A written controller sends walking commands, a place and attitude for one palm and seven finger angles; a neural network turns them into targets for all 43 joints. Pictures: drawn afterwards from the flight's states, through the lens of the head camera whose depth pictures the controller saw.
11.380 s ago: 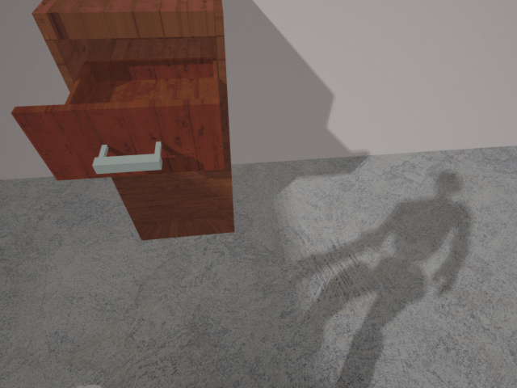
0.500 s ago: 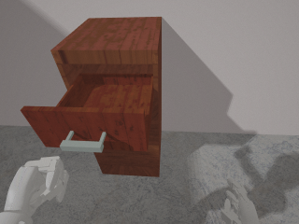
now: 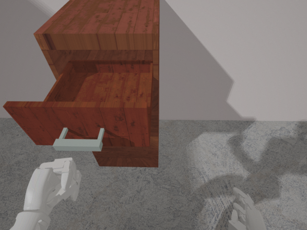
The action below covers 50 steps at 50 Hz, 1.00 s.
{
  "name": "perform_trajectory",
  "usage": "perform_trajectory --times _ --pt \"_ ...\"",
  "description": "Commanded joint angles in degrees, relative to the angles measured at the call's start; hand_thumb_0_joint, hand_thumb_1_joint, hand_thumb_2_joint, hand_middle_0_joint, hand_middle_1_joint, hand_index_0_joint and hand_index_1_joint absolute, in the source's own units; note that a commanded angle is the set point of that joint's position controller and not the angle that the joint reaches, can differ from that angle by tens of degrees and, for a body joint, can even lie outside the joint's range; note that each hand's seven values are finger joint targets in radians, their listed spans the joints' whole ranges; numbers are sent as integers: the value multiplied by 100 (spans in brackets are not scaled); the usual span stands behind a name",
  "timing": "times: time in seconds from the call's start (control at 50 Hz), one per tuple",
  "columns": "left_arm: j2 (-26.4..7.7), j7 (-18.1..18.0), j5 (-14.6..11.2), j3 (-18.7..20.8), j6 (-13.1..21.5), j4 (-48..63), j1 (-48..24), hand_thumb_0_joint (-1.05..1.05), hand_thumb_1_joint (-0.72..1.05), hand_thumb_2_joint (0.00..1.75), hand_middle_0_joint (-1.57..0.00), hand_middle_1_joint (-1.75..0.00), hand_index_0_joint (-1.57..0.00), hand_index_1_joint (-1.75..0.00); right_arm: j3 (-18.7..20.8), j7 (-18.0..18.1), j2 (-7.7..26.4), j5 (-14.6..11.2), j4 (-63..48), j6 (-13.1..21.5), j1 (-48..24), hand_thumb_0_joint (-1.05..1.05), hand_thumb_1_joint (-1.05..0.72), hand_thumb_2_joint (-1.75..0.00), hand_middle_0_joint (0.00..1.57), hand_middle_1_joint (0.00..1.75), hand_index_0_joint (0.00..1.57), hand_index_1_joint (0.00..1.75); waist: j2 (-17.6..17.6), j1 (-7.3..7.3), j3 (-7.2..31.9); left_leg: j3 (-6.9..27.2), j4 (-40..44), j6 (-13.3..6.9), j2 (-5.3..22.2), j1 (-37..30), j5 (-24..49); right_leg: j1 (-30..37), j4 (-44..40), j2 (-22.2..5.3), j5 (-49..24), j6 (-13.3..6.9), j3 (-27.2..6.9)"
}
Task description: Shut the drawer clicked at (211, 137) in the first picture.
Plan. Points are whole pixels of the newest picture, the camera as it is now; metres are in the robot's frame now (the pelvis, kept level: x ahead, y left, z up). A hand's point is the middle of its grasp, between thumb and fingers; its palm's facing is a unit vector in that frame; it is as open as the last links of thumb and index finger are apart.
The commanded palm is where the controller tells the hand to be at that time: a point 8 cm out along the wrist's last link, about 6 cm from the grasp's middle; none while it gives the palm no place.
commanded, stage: bring the fist close to the handle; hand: left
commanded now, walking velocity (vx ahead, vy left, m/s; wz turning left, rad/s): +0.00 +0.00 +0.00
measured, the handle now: (80, 138) +0.34 +0.23 +0.06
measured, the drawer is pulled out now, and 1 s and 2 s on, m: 0.29 0.29 0.18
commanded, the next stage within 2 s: push the drawer shut in 0.76 s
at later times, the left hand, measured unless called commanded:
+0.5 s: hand (86, 172) +0.24 +0.19 +0.05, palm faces +0.04 -1.00 -0.05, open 3.3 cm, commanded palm +0.21 +0.24 +0.06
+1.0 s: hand (89, 174) +0.24 +0.18 +0.05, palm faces +0.06 -1.00 -0.07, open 3.3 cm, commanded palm +0.22 +0.24 +0.06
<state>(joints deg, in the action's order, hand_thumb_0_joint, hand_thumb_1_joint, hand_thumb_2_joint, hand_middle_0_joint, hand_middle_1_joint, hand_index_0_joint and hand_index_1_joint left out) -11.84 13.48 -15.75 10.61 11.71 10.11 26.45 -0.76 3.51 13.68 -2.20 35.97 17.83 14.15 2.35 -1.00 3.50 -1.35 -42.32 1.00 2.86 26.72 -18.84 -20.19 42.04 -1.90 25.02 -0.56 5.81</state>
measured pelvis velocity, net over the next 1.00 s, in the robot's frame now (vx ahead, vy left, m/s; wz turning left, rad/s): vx -0.01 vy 0.00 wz -0.01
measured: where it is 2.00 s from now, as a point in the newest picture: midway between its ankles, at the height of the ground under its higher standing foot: outside the picture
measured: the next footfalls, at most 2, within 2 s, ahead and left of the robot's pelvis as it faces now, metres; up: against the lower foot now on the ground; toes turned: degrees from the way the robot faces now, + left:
none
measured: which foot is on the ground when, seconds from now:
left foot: down 0.00-1.00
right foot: down 0.00-1.00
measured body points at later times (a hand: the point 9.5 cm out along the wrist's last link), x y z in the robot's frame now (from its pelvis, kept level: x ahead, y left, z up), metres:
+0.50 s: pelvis -0.01 +0.01 -0.02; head +0.03 +0.00 +0.43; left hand +0.23 +0.24 +0.06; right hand +0.15 -0.23 -0.10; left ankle +0.03 +0.13 -0.71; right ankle -0.03 -0.11 -0.71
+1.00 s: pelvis -0.01 +0.00 -0.02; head +0.03 -0.02 +0.43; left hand +0.23 +0.23 +0.06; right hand +0.16 -0.24 -0.10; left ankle +0.03 +0.13 -0.71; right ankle -0.03 -0.11 -0.71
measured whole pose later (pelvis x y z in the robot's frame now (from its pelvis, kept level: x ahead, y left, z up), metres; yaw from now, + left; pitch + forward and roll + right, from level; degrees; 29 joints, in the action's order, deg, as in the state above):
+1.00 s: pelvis -0.01 +0.00 -0.02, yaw +0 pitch +8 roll +0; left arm -12.2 9.1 -13.8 8.8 17.4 0.6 17.6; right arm -0.9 3.0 13.6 -1.6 32.5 8.8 13.3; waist 2.3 0.3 5.1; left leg -1.0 -50.1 1.4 3.4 36.5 -21.6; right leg -30.2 50.5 -1.7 28.3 -1.1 5.6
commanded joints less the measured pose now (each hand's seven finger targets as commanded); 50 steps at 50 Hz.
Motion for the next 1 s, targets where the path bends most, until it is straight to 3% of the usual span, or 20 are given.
perform_trajectory --times 0.0,0.08,0.1,0.22,0.3,0.34,0.38,0.4,0.42,0.44,0.5,0.56,0.6,0.66,0.72,0.76,0.84,0.9,0.92,0.98 --pt "-792 -187 -11 536 526 1013 -434 0 90 90 -140 -160 -140 -160 271 26 648 -7 -932 191 -598 0 -90 -90 20 30 20 30 -258 25 557 135 389 -236 -265 -664 950 -529 -592 186 -1522 76 -153" --pt "-582 -245 23 223 675 1049 -828 0 90 90 -140 -160 -140 -160 242 7 647 -4 -1045 77 -568 0 -90 -90 20 30 20 30 101 103 657 154 325 -203 -259 -633 778 -780 -424 192 -1255 45 -124" --pt "-682 -298 51 327 696 950 -815 0 90 90 -140 -160 -140 -160 245 11 659 13 -1008 40 -565 0 -90 -90 20 30 20 30 -77 90 648 182 293 -214 -244 -537 747 -764 -419 205 -1216 38 -138" --pt "-525 -295 94 98 830 467 -1171 0 90 90 -140 -160 -140 -160 254 2 699 35 -1048 -107 -478 0 -90 -90 20 30 20 30 -128 141 867 202 120 -204 -237 -392 667 -1003 -207 217 -1127 29 -138" --pt "-787 -345 122 357 874 172 -1483 0 90 90 -140 -160 -140 -160 257 6 740 49 -1015 -239 -441 0 -90 -90 20 30 20 30 -160 133 926 214 25 -193 -221 -222 696 -1050 -98 224 -1152 14 -147" --pt "-628 -342 132 182 919 142 -1777 0 90 90 -140 -160 -140 -160 258 -12 717 47 -1047 -289 -456 0 -90 -90 20 30 20 30 -15 184 1043 203 -38 -184 -227 -235 678 -1175 -17 215 -1140 15 -142" --pt "-701 -361 93 268 976 268 -1646 0 90 90 -140 -160 -140 -160 274 -20 706 44 -1106 -302 -454 0 -90 -90 20 30 20 30 100 100 1268 188 -46 -181 -219 -328 799 -1039 4 216 -1239 -2 -165" --pt "-750 -388 117 283 983 334 -1530 0 90 90 -140 -160 -140 -160 274 -25 715 51 -1129 -321 -443 0 -90 -90 20 30 20 30 -8 81 1361 199 -46 -199 -201 -323 904 -944 27 225 -1321 -1 -156" --pt "-633 -398 126 163 976 376 -1469 0 90 90 -140 -160 -140 -160 273 -34 692 45 -1165 -339 -460 0 -90 -90 20 30 20 30 93 80 1386 188 -43 -190 -199 -358 948 -949 53 216 -1379 -1 -151" --pt "-574 -412 114 66 955 420 -1544 0 90 90 -140 -160 -140 -160 256 -47 682 35 -1190 -350 -457 0 -90 -90 20 30 20 30 98 120 1296 197 -38 -188 -199 -337 894 -999 33 213 -1353 7 -140" --pt "-733 -482 114 284 912 264 -1249 0 90 90 -140 -160 -140 -160 276 -42 711 43 -1176 -425 -433 0 -90 -90 20 30 20 30 -168 85 1194 198 -33 -199 -190 -201 893 -931 12 235 -1392 16 -140" --pt "-654 -479 103 203 883 372 -1276 0 90 90 -140 -160 -140 -160 276 -52 698 28 -1232 -476 -444 0 -90 -90 20 30 20 30 -45 120 1111 166 -35 -180 -207 -171 774 -1009 1 224 -1322 25 -147" --pt "-688 -504 124 195 872 307 -1248 0 90 90 -140 -160 -140 -160 273 -41 719 29 -1234 -520 -435 0 -90 -90 20 30 20 30 -199 170 969 172 -58 -207 -202 -79 713 -1051 -41 233 -1267 38 -167" --pt "-592 -506 139 53 960 482 -1573 0 90 90 -140 -160 -140 -160 269 -30 696 28 -1231 -505 -433 0 -90 -90 20 30 20 30 69 207 1052 187 -85 -193 -212 -194 672 -1160 0 229 -1194 22 -175" --pt "-678 -527 142 163 1025 453 -1405 0 90 90 -140 -160 -140 -160 294 -13 698 35 -1224 -512 -395 0 -90 -90 20 30 20 30 -136 185 1179 177 -127 -216 -208 -197 734 -1083 1 224 -1277 32 -202" --pt "-614 -493 134 86 1029 497 -1302 0 90 90 -140 -160 -140 -160 284 -27 682 18 -1252 -518 -399 0 -90 -90 20 30 20 30 -10 183 1193 156 -138 -209 -215 -225 781 -1081 7 218 -1353 30 -199" --pt "-667 -489 121 163 968 410 -1125 0 90 90 -140 -160 -140 -160 293 -26 683 19 -1256 -554 -397 0 -90 -90 20 30 20 30 -127 160 1140 136 -167 -217 -226 -151 815 -1019 -14 204 -1487 45 -237" --pt "-926 -503 107 427 963 289 -1427 0 90 90 -140 -160 -140 -160 287 4 716 31 -1186 -608 -407 0 -90 -90 20 30 20 30 -314 203 1017 123 -211 -232 -234 -7 787 -992 -55 195 -1523 67 -296" --pt "-759 -469 85 300 958 249 -1517 0 90 90 -140 -160 -140 -160 275 7 691 30 -1218 -615 -436 0 -90 -90 20 30 20 30 -228 201 1060 102 -220 -235 -255 -27 771 -1018 -52 179 -1537 78 -322" --pt "-806 -413 45 337 1001 103 -2007 0 90 90 -140 -160 -140 -160 267 28 701 17 -1138 -600 -435 0 -90 -90 20 30 20 30 -118 253 1082 107 -250 -225 -261 -54 686 -1077 -90 175 -1422 72 -357"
